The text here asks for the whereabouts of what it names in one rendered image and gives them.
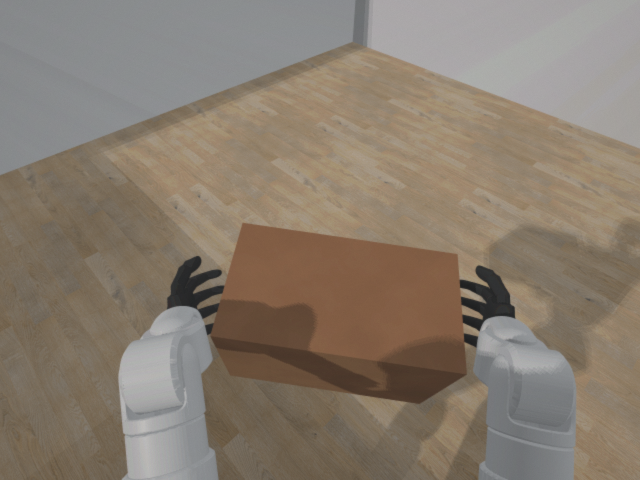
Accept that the carton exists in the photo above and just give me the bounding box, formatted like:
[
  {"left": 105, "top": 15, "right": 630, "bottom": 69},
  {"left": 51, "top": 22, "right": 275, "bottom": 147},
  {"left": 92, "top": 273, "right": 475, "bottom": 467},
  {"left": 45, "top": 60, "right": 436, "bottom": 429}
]
[{"left": 210, "top": 223, "right": 467, "bottom": 404}]

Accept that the robot left forearm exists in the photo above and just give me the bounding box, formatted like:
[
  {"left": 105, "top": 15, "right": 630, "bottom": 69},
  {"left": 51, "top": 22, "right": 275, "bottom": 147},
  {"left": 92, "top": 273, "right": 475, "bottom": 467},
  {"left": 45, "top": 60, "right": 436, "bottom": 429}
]
[{"left": 118, "top": 306, "right": 219, "bottom": 480}]

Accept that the robot right hand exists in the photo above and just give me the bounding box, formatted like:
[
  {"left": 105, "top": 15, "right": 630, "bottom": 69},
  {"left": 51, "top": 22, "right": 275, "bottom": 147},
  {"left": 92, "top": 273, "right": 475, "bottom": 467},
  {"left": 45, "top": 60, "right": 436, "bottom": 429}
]
[{"left": 460, "top": 265, "right": 516, "bottom": 347}]

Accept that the robot right forearm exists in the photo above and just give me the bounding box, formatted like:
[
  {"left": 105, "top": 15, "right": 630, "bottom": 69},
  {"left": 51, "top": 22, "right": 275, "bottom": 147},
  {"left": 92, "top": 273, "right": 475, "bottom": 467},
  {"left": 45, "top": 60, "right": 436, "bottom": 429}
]
[{"left": 473, "top": 316, "right": 576, "bottom": 480}]

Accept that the robot left hand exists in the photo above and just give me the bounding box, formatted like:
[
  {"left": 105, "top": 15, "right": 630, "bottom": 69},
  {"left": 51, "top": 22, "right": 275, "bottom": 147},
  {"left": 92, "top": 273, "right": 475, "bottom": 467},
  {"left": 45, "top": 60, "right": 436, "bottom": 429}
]
[{"left": 167, "top": 256, "right": 224, "bottom": 335}]

